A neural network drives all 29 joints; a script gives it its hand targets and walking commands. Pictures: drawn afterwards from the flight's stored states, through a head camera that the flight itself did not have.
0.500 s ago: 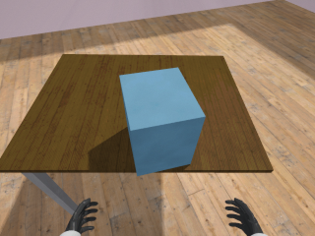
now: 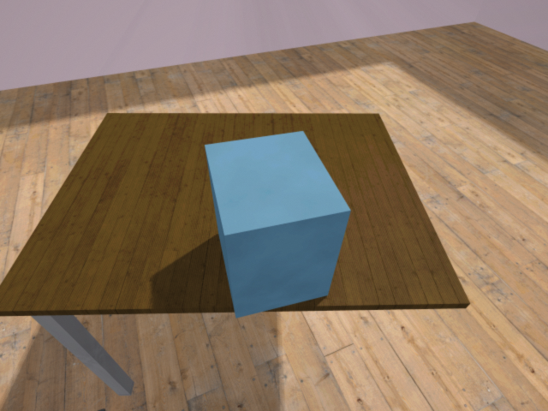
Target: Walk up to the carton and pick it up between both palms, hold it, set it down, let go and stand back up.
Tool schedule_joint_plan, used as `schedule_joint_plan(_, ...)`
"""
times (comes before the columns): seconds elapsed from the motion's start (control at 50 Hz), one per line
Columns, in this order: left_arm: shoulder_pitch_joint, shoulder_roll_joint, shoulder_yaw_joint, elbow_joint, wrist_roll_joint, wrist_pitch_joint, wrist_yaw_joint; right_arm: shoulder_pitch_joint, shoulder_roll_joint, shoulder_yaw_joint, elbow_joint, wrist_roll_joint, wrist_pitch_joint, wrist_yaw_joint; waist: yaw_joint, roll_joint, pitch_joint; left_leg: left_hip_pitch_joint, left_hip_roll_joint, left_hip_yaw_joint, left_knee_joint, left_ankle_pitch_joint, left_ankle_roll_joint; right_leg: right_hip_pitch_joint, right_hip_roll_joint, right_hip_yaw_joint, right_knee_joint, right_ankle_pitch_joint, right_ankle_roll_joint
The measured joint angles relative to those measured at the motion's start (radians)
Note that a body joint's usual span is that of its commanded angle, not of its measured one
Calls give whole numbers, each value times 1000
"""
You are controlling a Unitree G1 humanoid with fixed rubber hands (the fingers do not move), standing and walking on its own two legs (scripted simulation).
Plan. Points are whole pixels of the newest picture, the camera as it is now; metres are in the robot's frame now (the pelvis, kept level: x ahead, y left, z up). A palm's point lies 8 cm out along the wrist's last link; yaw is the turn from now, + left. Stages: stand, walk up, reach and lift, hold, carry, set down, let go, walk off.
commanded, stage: stand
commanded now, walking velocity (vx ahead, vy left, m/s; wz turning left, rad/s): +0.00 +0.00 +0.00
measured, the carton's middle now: (269, 224) +0.44 +0.02 +0.01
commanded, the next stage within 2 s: none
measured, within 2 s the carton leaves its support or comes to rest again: neither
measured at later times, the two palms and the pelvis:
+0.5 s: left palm out of the picture +0.06 +0.31 -0.11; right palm out of the picture +0.07 -0.29 -0.10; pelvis -0.01 +0.01 +0.00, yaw +0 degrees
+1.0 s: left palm out of the picture +0.06 +0.31 -0.11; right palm out of the picture +0.06 -0.29 -0.10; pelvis -0.01 +0.01 +0.00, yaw +0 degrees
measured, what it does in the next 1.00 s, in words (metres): stands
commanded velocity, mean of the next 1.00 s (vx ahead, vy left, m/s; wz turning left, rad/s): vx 0.00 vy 0.00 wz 0.00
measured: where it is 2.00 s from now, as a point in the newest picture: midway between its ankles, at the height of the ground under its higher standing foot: outside the picture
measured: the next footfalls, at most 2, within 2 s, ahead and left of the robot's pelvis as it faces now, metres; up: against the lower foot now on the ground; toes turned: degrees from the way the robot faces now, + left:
none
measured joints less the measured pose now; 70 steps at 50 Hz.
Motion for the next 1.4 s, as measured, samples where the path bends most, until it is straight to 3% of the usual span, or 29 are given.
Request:
schedule_joint_plan(0.44,-28,3,-37,137,-13,-6,6,-46,4,31,99,6,4,-6,0,6,14,26,-16,3,-60,44,13,23,-15,8,-54,41,14)
schedule_joint_plan(1.4,-39,9,-45,166,-18,-4,14,-86,12,24,164,14,7,-7,-4,5,22,41,-22,-2,-103,68,13,34,-19,16,-88,61,18)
